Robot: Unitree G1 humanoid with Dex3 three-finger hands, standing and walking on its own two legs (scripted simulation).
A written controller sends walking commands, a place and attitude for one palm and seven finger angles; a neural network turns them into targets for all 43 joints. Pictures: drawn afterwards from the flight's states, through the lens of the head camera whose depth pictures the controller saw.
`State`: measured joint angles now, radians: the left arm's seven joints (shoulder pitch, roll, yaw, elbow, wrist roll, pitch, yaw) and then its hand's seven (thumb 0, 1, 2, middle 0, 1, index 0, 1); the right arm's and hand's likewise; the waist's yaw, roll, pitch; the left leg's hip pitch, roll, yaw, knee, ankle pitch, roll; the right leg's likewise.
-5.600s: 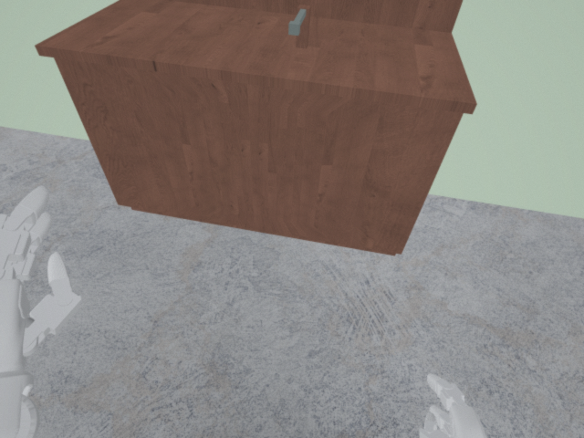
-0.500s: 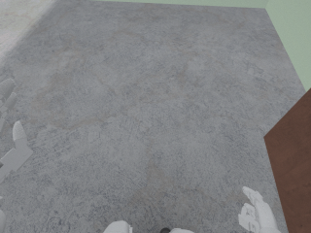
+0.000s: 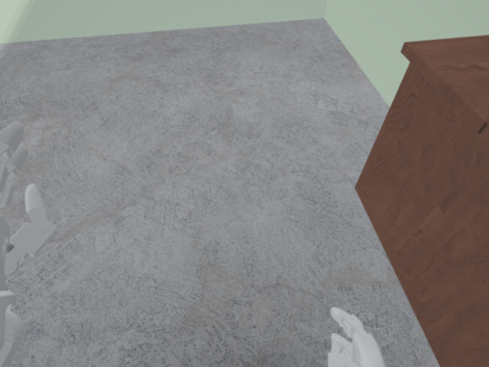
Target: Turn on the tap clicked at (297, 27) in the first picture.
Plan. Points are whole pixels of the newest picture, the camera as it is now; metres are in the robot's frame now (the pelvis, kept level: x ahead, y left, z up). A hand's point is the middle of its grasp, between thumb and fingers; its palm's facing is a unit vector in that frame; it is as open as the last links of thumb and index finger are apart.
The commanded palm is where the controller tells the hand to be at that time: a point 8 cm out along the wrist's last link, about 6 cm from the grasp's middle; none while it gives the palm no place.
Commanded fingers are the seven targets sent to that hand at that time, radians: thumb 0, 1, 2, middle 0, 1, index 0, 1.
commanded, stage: turn to face it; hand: left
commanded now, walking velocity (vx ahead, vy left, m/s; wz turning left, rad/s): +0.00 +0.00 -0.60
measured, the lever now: out of the picture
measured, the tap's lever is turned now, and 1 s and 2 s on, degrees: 0 0 0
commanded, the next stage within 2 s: none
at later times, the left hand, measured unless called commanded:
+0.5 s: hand (120, 252) +0.20 +0.17 +0.18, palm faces +0.19 -0.89 -0.41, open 7.4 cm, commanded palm +0.16 +0.20 +0.19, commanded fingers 0.00 0.90 0.90 -0.20 -0.30 -0.20 -0.30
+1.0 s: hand (293, 309) +0.16 -0.02 +0.18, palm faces -0.24 -0.78 -0.57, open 7.4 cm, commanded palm +0.14 +0.06 +0.19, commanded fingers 0.00 0.90 0.90 -0.20 -0.30 -0.20 -0.30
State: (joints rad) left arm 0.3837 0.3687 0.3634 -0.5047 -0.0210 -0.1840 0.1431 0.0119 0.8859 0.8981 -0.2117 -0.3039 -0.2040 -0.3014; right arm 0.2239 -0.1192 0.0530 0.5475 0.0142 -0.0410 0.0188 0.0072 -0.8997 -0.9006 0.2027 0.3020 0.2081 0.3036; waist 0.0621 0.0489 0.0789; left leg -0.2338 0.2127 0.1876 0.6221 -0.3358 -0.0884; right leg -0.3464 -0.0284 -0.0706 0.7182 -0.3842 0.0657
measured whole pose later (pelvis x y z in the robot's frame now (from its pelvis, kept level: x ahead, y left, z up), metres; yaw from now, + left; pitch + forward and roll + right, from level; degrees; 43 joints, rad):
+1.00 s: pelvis -0.15 -0.08 +0.01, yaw -35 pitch +1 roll +1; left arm 0.59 0.45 0.43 -0.63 -0.06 -0.21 0.13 0.01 0.88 0.90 -0.22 -0.31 -0.21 -0.30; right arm 0.14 -0.26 -0.04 0.57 0.02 0.05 -0.01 0.01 -0.91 -0.90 0.20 0.30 0.20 0.30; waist -0.05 0.01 0.16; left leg -0.55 0.09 0.06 1.16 -0.44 -0.10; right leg -0.33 0.04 -0.02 0.54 -0.23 -0.07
